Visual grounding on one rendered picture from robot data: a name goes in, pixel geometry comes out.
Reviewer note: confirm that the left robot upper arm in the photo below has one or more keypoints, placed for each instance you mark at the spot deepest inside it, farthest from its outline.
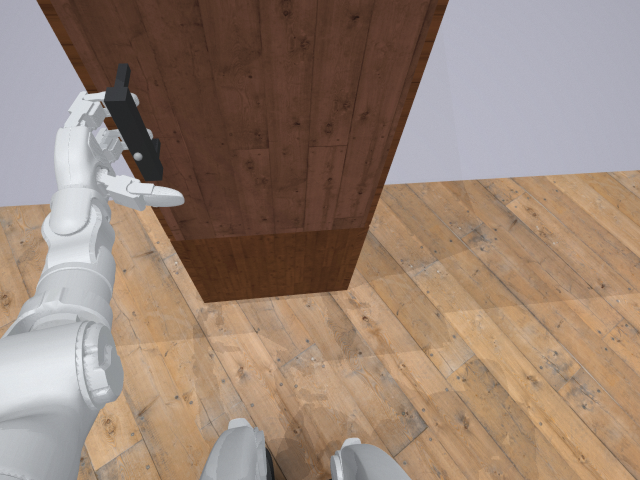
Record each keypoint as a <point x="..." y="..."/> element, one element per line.
<point x="53" y="383"/>

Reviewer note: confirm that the robot left thigh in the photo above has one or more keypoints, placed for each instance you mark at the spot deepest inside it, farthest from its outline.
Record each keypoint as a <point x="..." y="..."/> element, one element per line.
<point x="238" y="454"/>

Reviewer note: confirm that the handle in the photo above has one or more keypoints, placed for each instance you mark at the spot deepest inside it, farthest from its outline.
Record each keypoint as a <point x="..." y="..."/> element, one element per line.
<point x="126" y="116"/>

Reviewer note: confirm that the left robot hand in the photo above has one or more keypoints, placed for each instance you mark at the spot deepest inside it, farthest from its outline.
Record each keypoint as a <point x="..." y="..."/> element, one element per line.
<point x="79" y="157"/>

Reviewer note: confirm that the robot right shin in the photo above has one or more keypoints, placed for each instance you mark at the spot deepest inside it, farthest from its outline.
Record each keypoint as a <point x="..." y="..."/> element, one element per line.
<point x="350" y="441"/>

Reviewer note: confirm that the cupboard door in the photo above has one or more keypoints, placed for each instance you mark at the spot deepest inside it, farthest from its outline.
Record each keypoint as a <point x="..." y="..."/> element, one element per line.
<point x="274" y="116"/>

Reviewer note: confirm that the robot left forearm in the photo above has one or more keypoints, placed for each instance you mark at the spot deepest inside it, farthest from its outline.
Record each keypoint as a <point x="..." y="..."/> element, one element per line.
<point x="77" y="280"/>

